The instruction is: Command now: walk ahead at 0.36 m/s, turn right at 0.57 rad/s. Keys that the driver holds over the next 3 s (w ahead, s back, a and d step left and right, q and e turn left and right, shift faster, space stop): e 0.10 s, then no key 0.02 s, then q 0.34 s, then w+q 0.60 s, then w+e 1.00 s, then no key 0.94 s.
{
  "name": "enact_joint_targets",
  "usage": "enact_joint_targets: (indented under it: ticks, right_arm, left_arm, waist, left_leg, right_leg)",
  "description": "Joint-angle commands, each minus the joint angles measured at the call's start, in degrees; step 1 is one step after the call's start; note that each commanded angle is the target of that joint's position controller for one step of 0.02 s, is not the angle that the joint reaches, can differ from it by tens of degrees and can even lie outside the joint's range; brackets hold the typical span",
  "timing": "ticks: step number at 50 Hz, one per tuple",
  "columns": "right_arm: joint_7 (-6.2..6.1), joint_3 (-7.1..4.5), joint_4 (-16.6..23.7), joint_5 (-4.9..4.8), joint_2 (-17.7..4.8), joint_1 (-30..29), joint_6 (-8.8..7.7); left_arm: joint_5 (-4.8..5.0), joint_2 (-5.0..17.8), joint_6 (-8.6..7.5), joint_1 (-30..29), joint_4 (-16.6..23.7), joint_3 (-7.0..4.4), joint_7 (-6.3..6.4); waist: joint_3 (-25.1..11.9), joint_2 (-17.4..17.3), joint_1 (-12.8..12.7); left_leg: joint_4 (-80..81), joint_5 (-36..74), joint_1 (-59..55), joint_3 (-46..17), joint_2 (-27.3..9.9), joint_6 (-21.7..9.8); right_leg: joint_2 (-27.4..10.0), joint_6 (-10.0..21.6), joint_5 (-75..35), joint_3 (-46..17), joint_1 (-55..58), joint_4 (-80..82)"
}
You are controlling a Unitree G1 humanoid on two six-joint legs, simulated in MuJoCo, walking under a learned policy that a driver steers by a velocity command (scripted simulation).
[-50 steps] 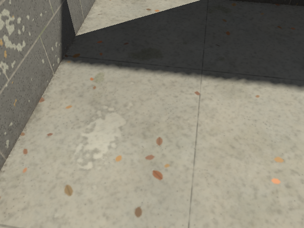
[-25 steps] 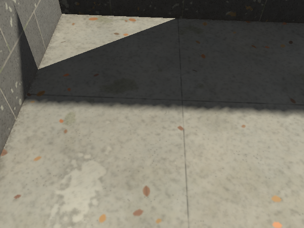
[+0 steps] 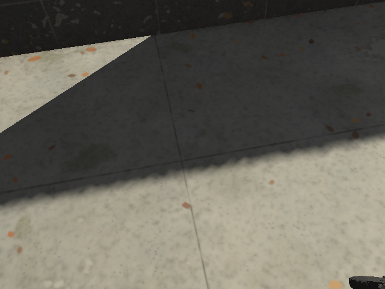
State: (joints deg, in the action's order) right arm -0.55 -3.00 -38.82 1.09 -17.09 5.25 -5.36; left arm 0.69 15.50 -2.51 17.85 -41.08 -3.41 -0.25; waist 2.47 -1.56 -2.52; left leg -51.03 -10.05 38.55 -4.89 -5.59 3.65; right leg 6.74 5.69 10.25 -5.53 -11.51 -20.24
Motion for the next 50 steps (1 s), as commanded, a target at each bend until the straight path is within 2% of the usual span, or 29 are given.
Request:
enact_joint_targets:
  ticks: [1, 3, 5, 7, 8, 9, 10, 11, 12, 13, 14, 15, 16, 18, 22, 23, 26, 28, 29, 30, 31, 32, 33, 34, 35, 38, 42, 45, 50]
  right_arm:
    - [0.11, -0.35, 3.9, 0.06, -2.2, -3.1, -0.48]
    - [0.61, -0.49, 4.5, -0.64, -2.7, -5.6, -0.47]
    - [0.99, -1.00, 5.0, -0.84, -4.0, -6.2, -0.42]
    - [1.43, -1.63, 3.9, -0.55, -5.5, -2.9, -0.84]
    - [1.57, -1.76, 2.9, -0.05, -5.5, 0.2, -1.29]
    - [1.48, -1.89, 2.4, 1.09, -6.4, 3.1, -1.83]
    - [1.37, -1.82, 2.6, 2.49, -8.6, 6.6, -2.06]
    - [1.76, -1.11, 0.7, 2.84, -6.1, 7.7, -1.36]
    - [2.21, -0.44, 1.1, 0.11, -3.3, 5.9, -0.63]
    - [2.41, -0.07, 1.8, -1.05, -2.3, 3.6, 0.11]
    - [2.56, -0.05, 2.0, -1.11, -3.2, 2.0, 1.00]
    - [2.49, -0.29, 2.5, -1.24, -4.4, 0.0, 1.76]
    - [2.21, -0.93, 2.8, -0.97, -6.3, -0.7, 2.50]
    - [1.65, -1.80, 2.9, -0.63, -7.8, 0.3, 3.42]
    - [0.62, -2.55, 3.6, -1.40, -8.1, 1.3, 4.50]
    - [0.41, -2.70, 3.8, -1.51, -8.1, 1.4, 4.84]
    - [-0.41, -2.98, 3.9, -2.20, -8.1, 1.9, 5.95]
    - [-0.88, -2.99, 4.1, -2.63, -7.9, 1.4, 6.66]
    - [-1.04, -2.82, 4.2, -2.72, -7.1, 1.6, 6.80]
    - [-1.00, -2.11, 4.8, -2.75, -4.4, 1.3, 6.64]
    - [-0.86, -1.63, 6.5, -3.20, -1.7, 0.6, 5.85]
    - [-0.65, -2.72, 7.7, -2.47, -6.0, -0.6, 4.80]
    - [-0.17, -3.34, 6.3, -2.28, -7.7, 1.7, 4.52]
    - [0.07, -3.56, 4.4, -2.01, -7.7, 4.6, 4.60]
    - [0.26, -3.52, 3.5, -1.74, -6.9, 5.8, 4.57]
    - [1.06, -2.81, 4.2, -2.15, -4.3, 3.5, 4.21]
    - [1.74, -2.24, 6.7, -2.44, -3.5, -1.0, 4.17]
    - [2.77, -1.44, 8.5, -2.46, -2.2, -4.5, 3.98]
    - [4.35, -0.83, 10.9, -2.83, -2.0, -7.8, 3.78]
  left_arm:
    - [0.42, 10.3, 0.15, -1.2, 3.5, -2.95, 1.38]
    - [0.73, 10.5, 1.11, 0.7, 2.8, -3.05, 1.79]
    - [0.90, 9.9, 1.89, 1.1, 2.7, -2.98, 2.14]
    - [0.34, 8.9, 2.11, -0.5, 3.2, -2.71, 2.59]
    - [0.23, 7.9, 1.99, -2.2, 3.6, -2.38, 2.69]
    - [-0.23, 5.7, 1.58, -1.9, 3.9, -1.69, 2.53]
    - [-1.64, 2.3, 1.10, 1.8, 4.3, -0.43, 2.37]
    - [-0.70, 1.7, 1.12, 13.1, 1.7, 0.12, 1.92]
    - [-0.77, 6.7, 1.81, 14.3, 0.0, -0.64, 1.58]
    - [-0.62, 9.2, 2.78, 6.6, 0.9, -1.45, 1.63]
    - [-0.83, 9.3, 3.66, 1.8, 1.6, -1.79, 1.95]
    - [-1.24, 9.3, 4.35, -1.1, 2.7, -2.10, 2.19]
    - [-1.01, 8.3, 4.65, -2.2, 3.2, -2.03, 2.30]
    - [-0.85, 5.7, 4.32, -2.1, 2.9, -1.48, 2.94]
    - [-0.81, 5.0, 3.88, -3.6, 2.6, -1.44, 3.38]
    - [-0.75, 5.0, 3.72, -4.4, 2.8, -1.45, 3.28]
    - [-0.62, 5.2, 2.49, -5.1, 3.5, -1.50, 2.27]
    - [-0.40, 4.7, 1.26, -2.3, 2.5, -1.54, 1.52]
    - [-0.59, 5.4, 0.75, 0.1, 1.6, -1.86, 1.40]
    - [-1.14, 8.7, 0.30, 4.6, 0.9, -2.65, 1.81]
    - [-2.36, 13.6, 0.14, 4.8, 0.9, -3.57, 1.62]
    - [-3.71, 13.9, -0.75, 0.2, 2.1, -3.76, 1.40]
    - [-2.56, 10.4, -1.37, -3.7, 3.1, -2.87, 1.92]
    - [-1.42, 8.3, -1.70, -5.1, 3.3, -2.26, 2.23]
    - [-0.92, 7.7, -1.79, -4.8, 3.2, -2.03, 2.39]
    - [-1.43, 7.1, -2.51, -0.5, 1.9, -1.67, 2.31]
    - [-1.54, 8.3, -2.34, 2.7, 0.8, -2.05, 1.86]
    - [-1.13, 10.0, -2.07, 3.4, -0.1, -2.55, 1.62]
    - [0.56, 12.1, -1.38, 5.0, -2.3, -3.39, 1.00]
  waist:
    - [-3.9, 6.0, 0.5]
    - [-5.2, 7.1, -0.7]
    - [-5.7, 7.6, -0.4]
    - [-7.0, 8.8, 1.2]
    - [-8.0, 8.7, 3.0]
    - [-11.0, 7.0, 4.0]
    - [-17.9, -2.1, 3.4]
    - [-24.1, -14.9, -0.6]
    - [-22.5, -10.0, -0.8]
    - [-15.5, -5.6, 1.5]
    - [-11.8, -2.6, 2.0]
    - [-8.2, -2.2, 1.7]
    - [-6.2, -3.6, 1.2]
    - [-6.6, -6.2, 1.4]
    - [-9.5, -6.9, 2.2]
    - [-9.3, -7.1, 2.4]
    - [-9.2, -8.9, 2.0]
    - [-7.8, -8.4, -0.4]
    - [-6.9, -7.0, -1.8]
    - [-7.1, -0.3, -3.1]
    - [-5.0, 14.3, -2.2]
    - [0.0, 13.9, -0.5]
    - [1.4, 11.8, 1.6]
    - [0.9, 10.5, 2.4]
    - [0.3, 9.6, 2.2]
    - [1.3, 8.0, 0.1]
    - [2.7, 8.2, -2.2]
    - [3.7, 8.7, -3.4]
    - [5.1, 8.2, -3.5]
  left_leg:
    - [11.5, 10.6, -9.0, 3.8, 5.3, 0.9]
    - [16.3, 13.7, -11.5, 3.4, 7.6, 0.8]
    - [20.4, 11.8, -12.1, 1.4, 8.3, -0.1]
    - [23.0, 11.4, -13.6, 0.6, 7.3, -2.0]
    - [26.3, 15.7, -17.6, 1.6, 6.6, -3.5]
    - [28.2, 26.1, -25.3, 0.9, 3.7, -5.6]
    - [23.8, 51.0, -40.3, -9.5, -6.6, -10.7]
    - [24.0, 54.7, -49.3, -26.5, -17.3, -21.5]
    - [26.7, 35.5, -45.5, -30.7, -16.5, -22.2]
    - [28.2, 23.3, -40.5, -26.3, -12.6, -19.8]
    - [30.0, 14.7, -35.6, -24.2, -9.9, -17.9]
    - [31.6, 9.2, -30.5, -22.7, -8.1, -16.8]
    - [33.0, 7.3, -26.3, -20.3, -5.9, -15.4]
    - [33.8, 8.5, -24.6, -17.2, -2.9, -14.7]
    - [34.5, 1.9, -25.2, -19.3, -2.7, -15.5]
    - [34.8, -0.5, -24.6, -20.0, -2.6, -15.5]
    - [37.3, -19.0, -21.0, -22.2, -1.2, -14.9]
    - [36.7, -24.7, -15.7, -21.6, 0.8, -13.1]
    - [34.8, -26.8, -11.1, -20.2, 3.1, -10.9]
    - [23.1, -28.2, -2.8, -15.1, 6.7, -7.3]
    - [7.0, -22.3, 7.0, -3.2, 14.2, -5.8]
    - [-0.6, -17.3, 9.7, -6.0, 8.8, -5.4]
    - [-4.2, -12.0, 10.3, -6.1, 7.8, -5.0]
    - [-6.5, -8.7, 9.8, -4.9, 7.3, -4.0]
    - [-9.2, -6.1, 9.7, -3.8, 6.8, -3.2]
    - [-13.4, 0.1, 10.2, -1.5, 5.1, -1.7]
    - [-6.4, 4.2, 10.8, -0.1, 3.3, -0.2]
    - [2.0, 6.0, 7.1, 2.8, 2.0, -0.4]
    - [11.4, -0.2, 0.9, 7.3, 2.3, -4.7]
  right_leg:
    - [-9.4, 6.4, -28.6, -6.1, -4.8, 2.0]
    - [-9.8, 4.9, -25.4, -8.6, -3.4, -0.2]
    - [-10.8, 4.0, -22.3, -12.9, 0.1, -3.7]
    - [-12.5, 2.9, -22.7, -15.1, 4.5, -8.4]
    - [-11.7, 1.7, -23.9, -14.2, 5.0, -12.1]
    - [-8.6, -0.3, -23.2, -12.2, 4.1, -18.3]
    - [-3.8, -3.0, -2.3, -8.7, -4.1, -31.6]
    - [0.1, -6.5, 28.8, -7.7, -12.8, -42.6]
    - [-4.2, -8.3, 28.4, -7.2, -14.6, -45.4]
    - [-5.6, -9.8, 25.3, -4.6, -17.5, -46.9]
    - [-6.2, -10.3, 22.8, -2.8, -18.7, -46.0]
    - [-6.9, -10.5, 21.1, -1.8, -18.6, -43.2]
    - [-6.9, -10.3, 20.2, -0.8, -16.4, -39.0]
    - [-5.3, -10.2, 19.4, 1.5, -12.7, -32.3]
    - [-4.6, -9.7, 14.4, 0.5, -10.1, -26.3]
    - [-4.6, -9.6, 13.3, 0.2, -9.7, -25.0]
    - [-3.9, -8.2, 11.4, 1.8, -5.5, -18.4]
    - [-3.4, -6.2, 6.8, 3.7, 2.0, -9.0]
    - [-4.8, -4.7, 6.0, 3.6, 7.7, -4.4]
    - [-15.0, -1.5, 13.3, -5.6, 14.8, 1.4]
    - [-26.8, 4.0, 27.9, -24.4, 13.6, 8.6]
    - [-30.0, 7.2, 31.4, -30.1, 6.6, 10.9]
    - [-27.4, 5.6, 28.6, -25.0, 7.0, 10.9]
    - [-24.5, 3.3, 23.5, -19.5, 8.7, 10.6]
    - [-23.1, 2.0, 19.2, -15.5, 9.8, 10.5]
    - [-21.2, 1.8, 9.1, -6.2, 9.4, 11.6]
    - [-21.6, 2.9, 3.3, -0.1, 11.0, 12.5]
    - [-22.0, 2.7, -1.0, 4.6, 10.5, 12.3]
    - [-24.3, 1.8, -6.4, 9.1, 12.7, 9.7]
